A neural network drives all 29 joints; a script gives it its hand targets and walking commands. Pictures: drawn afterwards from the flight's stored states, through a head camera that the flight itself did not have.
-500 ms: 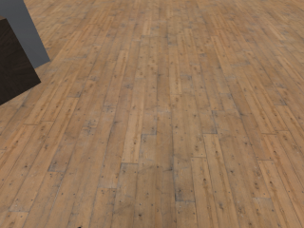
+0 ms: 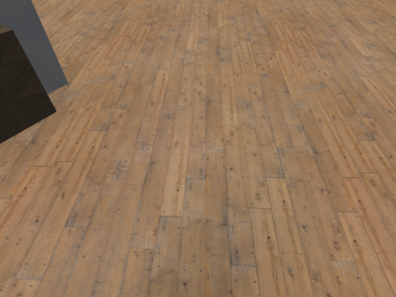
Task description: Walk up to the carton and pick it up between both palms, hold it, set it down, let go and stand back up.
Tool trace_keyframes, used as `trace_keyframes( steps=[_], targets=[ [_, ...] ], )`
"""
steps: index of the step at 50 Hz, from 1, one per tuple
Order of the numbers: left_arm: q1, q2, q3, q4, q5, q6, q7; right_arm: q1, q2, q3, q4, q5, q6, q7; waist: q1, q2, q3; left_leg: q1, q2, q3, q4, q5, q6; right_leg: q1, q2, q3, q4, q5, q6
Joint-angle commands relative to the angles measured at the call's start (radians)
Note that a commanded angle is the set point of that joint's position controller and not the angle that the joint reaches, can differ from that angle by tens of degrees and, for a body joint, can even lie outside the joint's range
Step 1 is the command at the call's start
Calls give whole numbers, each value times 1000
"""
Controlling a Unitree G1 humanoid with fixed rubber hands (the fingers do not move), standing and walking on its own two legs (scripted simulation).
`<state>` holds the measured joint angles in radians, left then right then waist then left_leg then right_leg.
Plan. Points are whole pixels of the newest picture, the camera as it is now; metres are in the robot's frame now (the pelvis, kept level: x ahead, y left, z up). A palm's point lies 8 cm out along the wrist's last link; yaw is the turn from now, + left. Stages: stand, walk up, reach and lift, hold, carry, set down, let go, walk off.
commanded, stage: stand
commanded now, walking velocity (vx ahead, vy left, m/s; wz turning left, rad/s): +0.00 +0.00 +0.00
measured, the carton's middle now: out of the picture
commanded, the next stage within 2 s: walk up in 0.82 s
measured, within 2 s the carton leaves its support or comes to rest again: neither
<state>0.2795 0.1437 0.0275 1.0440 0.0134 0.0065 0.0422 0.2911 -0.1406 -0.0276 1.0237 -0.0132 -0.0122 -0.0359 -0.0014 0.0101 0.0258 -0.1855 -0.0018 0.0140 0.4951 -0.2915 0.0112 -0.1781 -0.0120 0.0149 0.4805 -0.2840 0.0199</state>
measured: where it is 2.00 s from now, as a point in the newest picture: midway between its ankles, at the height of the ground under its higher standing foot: outside the picture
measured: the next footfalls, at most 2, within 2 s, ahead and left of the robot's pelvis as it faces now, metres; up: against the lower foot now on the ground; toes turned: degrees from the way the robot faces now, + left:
left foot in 1.34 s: +0.09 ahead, +0.28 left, +0.00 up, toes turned +24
right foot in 1.64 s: +0.29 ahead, +0.12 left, +0.00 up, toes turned +20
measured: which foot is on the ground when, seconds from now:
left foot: down 0.00-1.00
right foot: down 0.00-1.00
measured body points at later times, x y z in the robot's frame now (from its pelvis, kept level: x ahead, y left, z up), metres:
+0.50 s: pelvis -0.01 +0.00 +0.00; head -0.01 +0.00 +0.45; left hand -0.03 +0.21 -0.16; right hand -0.04 -0.20 -0.16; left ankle -0.02 +0.11 -0.74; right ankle -0.02 -0.13 -0.74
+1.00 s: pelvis -0.02 +0.00 +0.00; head -0.02 +0.00 +0.45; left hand -0.05 +0.20 -0.16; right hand -0.05 -0.20 -0.16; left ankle -0.02 +0.11 -0.74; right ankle -0.02 -0.13 -0.74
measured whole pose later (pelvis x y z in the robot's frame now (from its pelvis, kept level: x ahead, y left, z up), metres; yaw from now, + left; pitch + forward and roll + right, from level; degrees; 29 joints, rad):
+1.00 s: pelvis -0.02 +0.00 +0.00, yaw +0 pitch -1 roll +0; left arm 0.32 0.09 -0.01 1.15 0.02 0.00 0.04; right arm 0.34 -0.09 -0.02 1.13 -0.01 0.00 -0.04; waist 0.00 0.00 0.02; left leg -0.20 -0.01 0.02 0.46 -0.24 0.02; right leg -0.19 -0.02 0.02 0.45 -0.24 0.03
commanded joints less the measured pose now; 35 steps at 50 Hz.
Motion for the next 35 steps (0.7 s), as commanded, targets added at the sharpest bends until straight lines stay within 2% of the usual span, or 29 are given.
trace_keyframes(
  steps=[1, 2, 4, 5, 6, 8, 9, 11, 12, 13, 15, 17, 18, 19, 20, 21, 22, 23, 25, 26, 27, 28, 29, 30, 31, 32, 33, 34, 35],
  targets=[
    [43, 60, 10, -2, 11, -7, 0, 80, -65, -11, 8, -3, 1, -15, 1, -6, 32, 1, 79, -79, -105, 200, 31, -33, -51, 35, -68, 185, -28],
    [69, 44, 1, 13, 3, -9, 0, 88, -80, -13, 15, 1, 3, -16, 20, 5, 36, -40, 75, -83, -112, 239, 29, -1, -47, 43, -61, 182, -23],
    [81, 46, 3, 34, 0, -11, -5, 59, -94, -16, 2, -5, 0, -13, 21, -17, 52, -40, 87, -92, -121, 199, 37, -15, -56, 46, -86, 168, -32],
    [60, 75, 8, 38, 7, -9, -2, 80, -73, -12, 22, 5, 0, -7, 3, -29, 68, -32, 70, -78, -126, 177, 27, -28, -56, 55, -79, 157, -36],
    [90, 60, 3, 51, 5, -8, 1, 89, -97, -22, 29, 2, -3, -8, 11, -54, 25, -3, 78, -90, -116, 184, 31, -10, -46, 51, -88, 168, -35],
    [79, 67, 6, 64, -3, -17, 1, 119, -26, 0, 63, 6, -4, -5, 4, -1, 26, 23, 74, -67, -109, 207, 26, -16, -52, 64, -88, 187, -41],
    [74, 51, -3, 55, -2, -18, 7, 112, -55, -13, 59, 4, -5, -3, 0, 21, 25, 7, 65, -62, -120, 210, 29, -3, -62, 71, -83, 176, -47],
    [66, 53, -1, 60, 5, -16, 7, 72, -22, 1, 61, -2, -8, -13, 16, 47, 23, 11, 84, -76, -115, 246, 35, 1, -59, 61, -86, 179, -43],
    [69, 40, -4, 74, -2, -12, 13, 98, -6, 8, 64, 12, -5, -6, -8, -3, 78, 1, 69, -65, -124, 239, 25, -30, -59, 64, -87, 208, -41],
    [82, 49, -3, 84, 6, -10, 9, 90, -47, -9, 69, 5, -5, -10, -3, -30, 55, 14, 79, -77, -114, 213, 32, -37, -56, 54, -98, 190, -38],
    [74, 46, -6, 78, 0, -10, 6, 81, -40, -4, 68, -1, 2, -9, 5, 7, 60, -34, 72, -72, -125, 178, 29, -6, -61, 54, -95, 177, -33],
    [85, 42, -4, 80, -3, -10, 9, 114, -26, -1, 90, 2, 7, -6, 0, -9, 48, -21, 59, -66, -134, 145, 21, 3, -57, 51, -94, 142, -28],
    [107, 71, 3, 90, 1, -5, 10, 95, -45, -4, 79, -2, 4, -9, 16, -19, 89, -37, 68, -72, -126, 115, 21, -50, -50, 56, -114, 133, -36],
    [95, 16, -11, 90, 9, -3, 11, 103, -48, -11, 90, -1, 3, -13, -14, -26, 79, -2, 70, -80, -127, 121, 21, -57, -56, 47, -117, 143, -32],
    [68, 43, -4, 82, 3, -4, 9, 118, -12, -3, 95, 6, 11, -8, -17, -16, 71, -21, 67, -69, -136, 122, 24, -48, -49, 37, -103, 140, -25],
    [83, 66, 7, 82, -5, -9, 10, 114, -28, 0, 87, 1, 9, -8, -4, -52, 101, -26, 69, -87, -148, 128, 30, -62, -49, 51, -100, 114, -31],
    [112, 51, 2, 91, -7, -9, 10, 104, -36, -3, 98, -9, 8, -12, 2, -24, 82, -29, 89, -108, -147, 89, 36, -64, -49, 43, -102, 90, -28],
    [105, 14, -16, 91, 8, -6, 7, 110, -31, -10, 96, -1, 14, -12, -1, 34, 73, -30, 75, -80, -150, 69, 25, -53, -55, 59, -107, 82, -35],
    [90, 70, 6, 84, 5, -7, 9, 76, -63, -16, 73, -6, 0, -12, 6, -28, 95, -50, 79, -97, -154, 90, 31, -53, -63, 55, -114, 94, -40],
    [116, 22, -10, 94, 9, -8, 11, 124, -3, -3, 105, 0, 6, -12, 3, 10, 63, -35, 66, -83, -136, 92, 27, -29, -59, 51, -102, 95, -33],
    [104, 20, -14, 83, -2, -6, 6, 92, -30, -9, 92, -7, 11, -11, 11, 12, 73, -64, 81, -101, -152, 64, 33, -26, -55, 58, -116, 100, -34],
    [109, 15, -16, 90, -4, -7, 7, 101, -52, -24, 85, -4, 12, -10, -4, 3, 68, -38, 71, -94, -149, 69, 28, -48, -57, 60, -106, 95, -34],
    [99, 18, -15, 84, 0, -7, 7, 75, -16, -5, 86, -5, 6, -8, 15, 15, 80, -65, 76, -93, -147, 74, 28, -41, -62, 60, -118, 100, -37],
    [102, 31, -10, 92, -1, -5, 15, 98, -7, -2, 77, -1, 6, -6, -5, -6, 102, -66, 69, -85, -157, 76, 30, -51, -63, 66, -127, 102, -33],
    [96, 57, -3, 94, 2, -4, 9, 127, -22, -2, 95, 1, 2, -7, 2, -55, 91, -40, 77, -90, -149, 107, 25, -55, -67, 54, -117, 115, -33],
    [90, 32, -5, 80, 8, -6, 11, 98, -37, -10, 91, 2, 3, -10, 5, -2, 73, -46, 71, -77, -142, 113, 20, -48, -58, 69, -126, 91, -38],
    [110, 28, -17, 91, 5, -4, 8, 96, -48, -16, 93, -9, 2, -5, 1, 15, 56, -24, 72, -88, -136, 74, 24, -44, -58, 60, -121, 82, -32],
    [88, 50, -10, 83, 0, -5, 2, 83, -51, -12, 70, -6, 4, -8, -8, -8, 84, -58, 80, -102, -161, 72, 30, -58, -55, 49, -116, 100, -25],
    [107, 27, -10, 96, 1, -11, 3, 115, -13, -7, 99, -1, 10, -5, -8, 10, 41, -25, 70, -92, -140, 87, 21, -35, -46, 48, -112, 92, -26]
  ],
)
